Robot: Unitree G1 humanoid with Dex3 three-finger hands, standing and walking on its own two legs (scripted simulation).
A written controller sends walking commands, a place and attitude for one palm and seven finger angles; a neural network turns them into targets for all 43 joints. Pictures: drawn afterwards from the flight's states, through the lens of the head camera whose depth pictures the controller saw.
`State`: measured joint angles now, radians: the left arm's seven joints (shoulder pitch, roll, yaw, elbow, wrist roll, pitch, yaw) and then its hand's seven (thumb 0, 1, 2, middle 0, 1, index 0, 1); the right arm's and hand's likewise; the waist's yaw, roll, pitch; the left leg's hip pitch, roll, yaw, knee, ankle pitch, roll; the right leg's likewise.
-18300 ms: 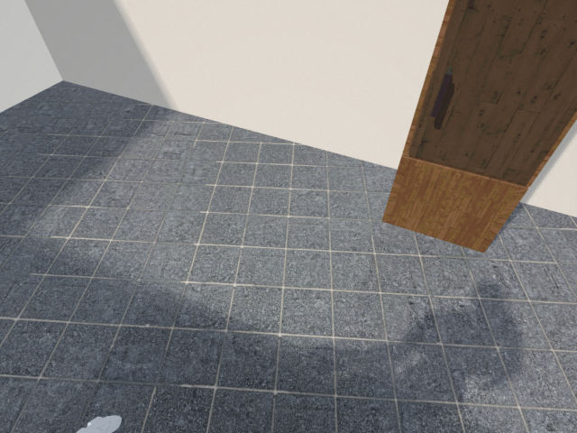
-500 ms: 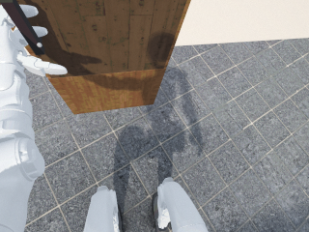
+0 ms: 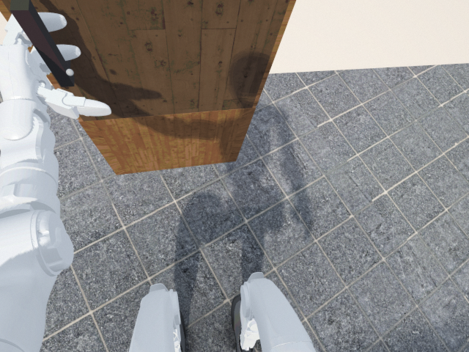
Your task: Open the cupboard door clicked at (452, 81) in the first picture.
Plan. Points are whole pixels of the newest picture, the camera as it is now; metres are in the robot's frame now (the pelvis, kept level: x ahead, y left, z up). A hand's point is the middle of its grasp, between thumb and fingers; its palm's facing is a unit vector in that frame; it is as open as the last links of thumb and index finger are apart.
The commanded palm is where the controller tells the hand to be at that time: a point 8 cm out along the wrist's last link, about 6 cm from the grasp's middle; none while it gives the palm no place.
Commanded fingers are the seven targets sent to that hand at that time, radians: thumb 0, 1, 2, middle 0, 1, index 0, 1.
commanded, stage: slide the fingers in behind the handle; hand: left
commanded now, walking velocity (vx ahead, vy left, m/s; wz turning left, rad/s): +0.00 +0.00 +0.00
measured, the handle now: (48, 38) +0.60 +0.23 +0.06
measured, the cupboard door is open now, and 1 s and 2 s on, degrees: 0 1 33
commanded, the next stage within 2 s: close the thumb around the handle in 0.10 s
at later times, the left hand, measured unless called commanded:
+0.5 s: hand (70, 73) +0.54 +0.20 +0.05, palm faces +0.10 -1.00 -0.01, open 11.6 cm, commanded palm +0.51 +0.22 +0.04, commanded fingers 0.00 0.40 0.68 -0.36 -1.30 -0.36 -1.30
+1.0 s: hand (69, 75) +0.54 +0.20 +0.05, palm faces +0.11 -0.99 -0.02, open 5.7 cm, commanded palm +0.52 +0.23 +0.04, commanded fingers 0.00 0.90 0.90 -0.40 -1.35 -0.40 -1.35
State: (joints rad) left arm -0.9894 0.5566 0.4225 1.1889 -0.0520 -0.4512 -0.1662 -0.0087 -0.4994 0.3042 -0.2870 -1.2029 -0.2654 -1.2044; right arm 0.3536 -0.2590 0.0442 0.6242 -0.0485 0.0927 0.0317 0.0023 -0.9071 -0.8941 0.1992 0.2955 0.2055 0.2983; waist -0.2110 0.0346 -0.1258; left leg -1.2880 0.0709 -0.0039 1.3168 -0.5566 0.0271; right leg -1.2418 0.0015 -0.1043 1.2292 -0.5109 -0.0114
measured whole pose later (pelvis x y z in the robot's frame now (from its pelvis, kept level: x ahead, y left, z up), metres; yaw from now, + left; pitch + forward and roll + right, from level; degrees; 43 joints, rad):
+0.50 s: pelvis +0.00 +0.01 +0.00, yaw +0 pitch +30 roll -5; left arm -0.96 0.53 0.42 1.16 -0.06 -0.45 -0.15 -0.01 -0.11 0.47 -0.31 -1.25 -0.29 -1.25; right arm 0.35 -0.24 0.04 0.62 -0.05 0.10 0.04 0.00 -0.91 -0.89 0.20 0.30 0.21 0.30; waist -0.21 0.04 -0.13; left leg -1.27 0.07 0.01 1.31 -0.56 0.03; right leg -1.23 0.00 -0.09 1.22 -0.51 0.00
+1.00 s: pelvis +0.00 +0.00 +0.00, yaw +0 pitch +29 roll -5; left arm -0.96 0.52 0.41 1.18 -0.06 -0.48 -0.14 0.01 0.75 0.83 -0.35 -1.35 -0.34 -1.35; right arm 0.34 -0.25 0.04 0.64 -0.05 0.10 0.04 0.00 -0.91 -0.89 0.20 0.30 0.21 0.30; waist -0.20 0.04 -0.13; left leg -1.26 0.06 0.00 1.30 -0.56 0.03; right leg -1.21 0.00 -0.10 1.21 -0.51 -0.01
